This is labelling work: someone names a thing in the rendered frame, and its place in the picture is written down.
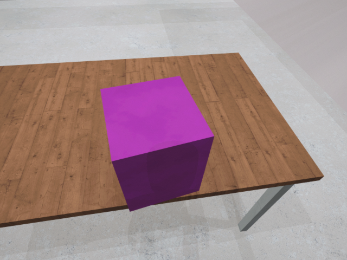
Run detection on table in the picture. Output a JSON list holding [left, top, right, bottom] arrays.
[[0, 53, 324, 232]]

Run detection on carton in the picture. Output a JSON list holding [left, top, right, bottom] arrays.
[[100, 76, 214, 212]]

